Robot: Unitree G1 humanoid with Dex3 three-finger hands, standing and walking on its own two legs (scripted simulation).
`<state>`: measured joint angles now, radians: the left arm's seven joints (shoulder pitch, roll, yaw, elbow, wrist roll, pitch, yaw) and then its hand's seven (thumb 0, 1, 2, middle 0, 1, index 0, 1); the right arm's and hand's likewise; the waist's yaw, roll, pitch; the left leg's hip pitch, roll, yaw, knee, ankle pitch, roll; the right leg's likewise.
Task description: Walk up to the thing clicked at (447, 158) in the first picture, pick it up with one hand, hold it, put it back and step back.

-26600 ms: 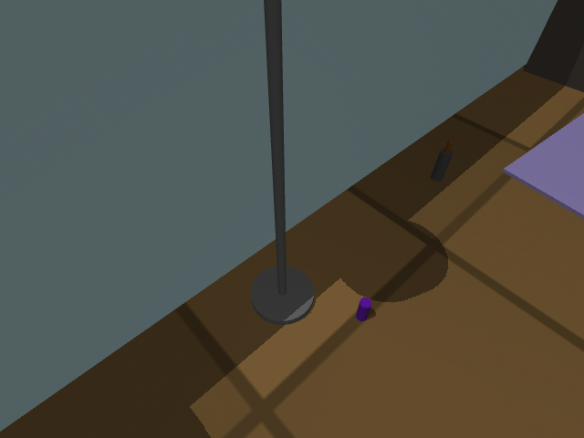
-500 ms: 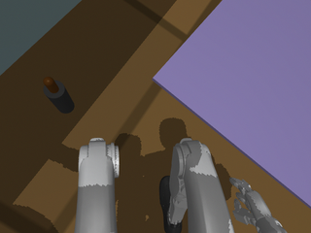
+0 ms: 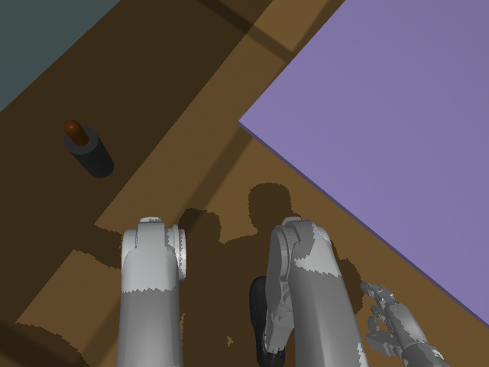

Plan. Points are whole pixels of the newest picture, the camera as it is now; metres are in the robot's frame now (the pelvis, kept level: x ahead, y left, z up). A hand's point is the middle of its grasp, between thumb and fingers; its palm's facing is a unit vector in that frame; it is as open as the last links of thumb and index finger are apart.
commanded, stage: go down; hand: left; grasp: from above
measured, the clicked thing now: (88, 149) +0.48 +0.29 -0.26
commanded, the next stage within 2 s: none
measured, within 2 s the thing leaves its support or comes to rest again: neither
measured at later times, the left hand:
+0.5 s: hand out of the picture +0.35 +0.47 +0.05, palm faces +0.30 -0.95 -0.04, open 17.5 cm
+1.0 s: hand out of the picture +0.36 +0.47 +0.04, palm faces +0.31 -0.95 -0.03, open 17.6 cm
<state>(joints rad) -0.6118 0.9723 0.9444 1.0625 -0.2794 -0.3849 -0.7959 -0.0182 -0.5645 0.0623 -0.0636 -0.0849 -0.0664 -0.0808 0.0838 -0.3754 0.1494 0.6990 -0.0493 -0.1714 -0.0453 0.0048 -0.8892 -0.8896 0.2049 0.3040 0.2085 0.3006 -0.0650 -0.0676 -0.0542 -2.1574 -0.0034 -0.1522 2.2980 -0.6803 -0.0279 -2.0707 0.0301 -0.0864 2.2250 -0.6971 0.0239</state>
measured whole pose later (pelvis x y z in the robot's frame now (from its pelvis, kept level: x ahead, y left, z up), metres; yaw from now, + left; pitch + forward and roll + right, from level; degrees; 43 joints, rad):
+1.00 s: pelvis +0.00 +0.00 +0.00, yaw +0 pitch +30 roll -8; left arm -0.62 1.00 0.95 1.10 -0.28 -0.39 -0.82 -0.02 -0.59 0.06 -0.06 -0.09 -0.07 -0.08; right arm 0.09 -0.38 0.16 0.70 -0.05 -0.17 -0.04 0.00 -0.88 -0.89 0.21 0.30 0.21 0.30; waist -0.07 -0.07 -0.04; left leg -2.16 0.00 -0.16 2.31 -0.68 -0.03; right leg -2.08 0.03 -0.09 2.24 -0.69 0.02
